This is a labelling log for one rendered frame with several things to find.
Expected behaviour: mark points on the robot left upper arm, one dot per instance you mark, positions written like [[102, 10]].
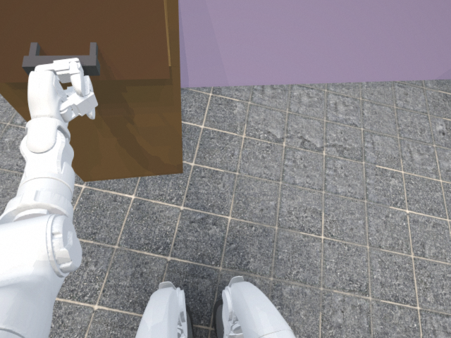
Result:
[[36, 255]]

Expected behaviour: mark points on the drawer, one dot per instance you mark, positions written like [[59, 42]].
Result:
[[130, 35]]

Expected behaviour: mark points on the robot left hand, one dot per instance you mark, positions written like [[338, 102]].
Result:
[[45, 94]]

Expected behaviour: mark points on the left robot thigh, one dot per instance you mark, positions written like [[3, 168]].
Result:
[[164, 312]]

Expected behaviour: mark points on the cabinet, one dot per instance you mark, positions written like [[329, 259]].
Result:
[[137, 130]]

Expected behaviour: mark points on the left robot forearm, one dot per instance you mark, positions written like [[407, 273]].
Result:
[[48, 181]]

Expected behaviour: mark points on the robot thigh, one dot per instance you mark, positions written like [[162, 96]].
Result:
[[257, 316], [164, 312]]

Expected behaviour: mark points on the handle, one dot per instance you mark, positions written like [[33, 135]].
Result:
[[89, 63]]

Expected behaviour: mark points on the right robot thigh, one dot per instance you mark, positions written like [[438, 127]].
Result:
[[257, 316]]

